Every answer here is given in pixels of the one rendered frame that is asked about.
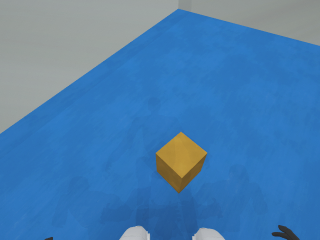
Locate robot thigh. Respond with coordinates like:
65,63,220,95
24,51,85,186
119,226,150,240
192,228,225,240

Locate right robot thigh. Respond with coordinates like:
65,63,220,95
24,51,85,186
192,228,225,240

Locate carton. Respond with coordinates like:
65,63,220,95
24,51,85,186
155,132,207,193

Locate left robot thigh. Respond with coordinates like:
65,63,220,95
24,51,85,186
119,226,150,240

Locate robot right hand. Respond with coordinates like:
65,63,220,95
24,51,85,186
271,225,300,240

